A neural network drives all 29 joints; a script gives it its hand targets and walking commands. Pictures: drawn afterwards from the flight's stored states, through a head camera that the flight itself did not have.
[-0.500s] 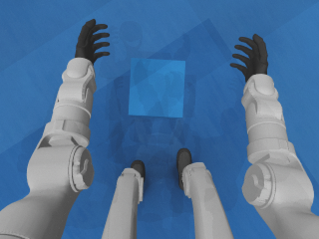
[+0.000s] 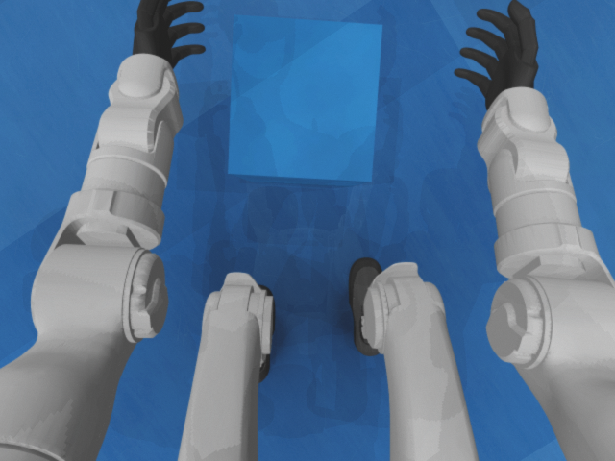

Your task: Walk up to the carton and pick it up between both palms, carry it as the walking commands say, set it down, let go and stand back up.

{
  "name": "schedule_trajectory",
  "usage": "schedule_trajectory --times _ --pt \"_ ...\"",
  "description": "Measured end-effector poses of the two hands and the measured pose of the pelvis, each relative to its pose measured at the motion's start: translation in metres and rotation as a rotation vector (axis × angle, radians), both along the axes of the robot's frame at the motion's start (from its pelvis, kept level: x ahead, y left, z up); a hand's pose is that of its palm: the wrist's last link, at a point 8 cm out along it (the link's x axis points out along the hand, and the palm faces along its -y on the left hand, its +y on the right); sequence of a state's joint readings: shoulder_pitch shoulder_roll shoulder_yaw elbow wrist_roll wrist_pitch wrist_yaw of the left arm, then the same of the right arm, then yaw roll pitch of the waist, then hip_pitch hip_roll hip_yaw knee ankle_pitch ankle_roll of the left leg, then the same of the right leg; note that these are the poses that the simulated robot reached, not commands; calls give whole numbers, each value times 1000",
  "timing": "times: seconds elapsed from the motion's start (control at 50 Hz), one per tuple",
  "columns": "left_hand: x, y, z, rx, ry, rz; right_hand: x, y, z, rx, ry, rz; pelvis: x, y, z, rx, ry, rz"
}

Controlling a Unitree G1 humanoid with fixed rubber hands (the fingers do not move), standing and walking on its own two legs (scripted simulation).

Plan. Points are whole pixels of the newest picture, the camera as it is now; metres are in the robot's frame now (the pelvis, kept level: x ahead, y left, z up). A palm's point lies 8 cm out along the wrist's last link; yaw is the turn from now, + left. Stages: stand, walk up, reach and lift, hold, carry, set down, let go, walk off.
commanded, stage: reach and lift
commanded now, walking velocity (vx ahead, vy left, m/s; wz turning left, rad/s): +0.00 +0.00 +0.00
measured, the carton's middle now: (303, 119) +0.52 +0.00 -0.37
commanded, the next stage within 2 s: none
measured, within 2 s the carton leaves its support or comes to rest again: leaves its support in 1.82 s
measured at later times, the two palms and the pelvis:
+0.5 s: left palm (198, 95) +0.54 +0.15 -0.27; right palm (449, 119) +0.50 -0.21 -0.28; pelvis -0.01 +0.00 -0.10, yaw +0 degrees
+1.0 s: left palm (205, 99) +0.54 +0.15 -0.30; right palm (440, 122) +0.50 -0.21 -0.30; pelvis -0.02 +0.00 -0.13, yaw +0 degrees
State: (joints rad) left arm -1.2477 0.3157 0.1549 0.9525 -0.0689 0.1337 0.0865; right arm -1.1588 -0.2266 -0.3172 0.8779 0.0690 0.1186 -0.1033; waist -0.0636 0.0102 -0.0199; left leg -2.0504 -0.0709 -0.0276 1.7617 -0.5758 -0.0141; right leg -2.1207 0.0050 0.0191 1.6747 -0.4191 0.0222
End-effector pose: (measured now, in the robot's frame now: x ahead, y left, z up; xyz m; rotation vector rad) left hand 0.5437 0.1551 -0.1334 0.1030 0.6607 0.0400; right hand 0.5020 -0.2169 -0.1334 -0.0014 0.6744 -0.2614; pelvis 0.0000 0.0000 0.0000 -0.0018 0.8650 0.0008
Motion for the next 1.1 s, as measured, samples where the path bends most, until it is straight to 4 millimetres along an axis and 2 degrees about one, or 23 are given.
schedule_trajectory --times 0.22,0.46,0.58,0.74,0.94,1.1 --pt "3 -3 -54 -2 19 -3 2 1 -57 5 19 4 -10 -1 -46 0 -40 0" --pt "-2 -5 -128 -4 48 -10 -3 4 -133 12 64 12 -14 -2 -93 -4 -101 4" --pt "-5 -6 -160 -13 56 -10 -5 5 -164 8 82 15 -16 -2 -113 -9 -141 14" --pt "-8 -4 -177 -16 55 -20 4 5 -168 -1 72 13 -16 -2 -125 -20 -179 17" --pt "-1 -7 -167 -12 41 -33 -1 6 -171 6 86 5 -19 1 -127 -21 -185 27" --pt "-4 -9 -166 -14 50 -20 0 15 -170 18 82 24 -22 -1 -125 -18 -187 28"
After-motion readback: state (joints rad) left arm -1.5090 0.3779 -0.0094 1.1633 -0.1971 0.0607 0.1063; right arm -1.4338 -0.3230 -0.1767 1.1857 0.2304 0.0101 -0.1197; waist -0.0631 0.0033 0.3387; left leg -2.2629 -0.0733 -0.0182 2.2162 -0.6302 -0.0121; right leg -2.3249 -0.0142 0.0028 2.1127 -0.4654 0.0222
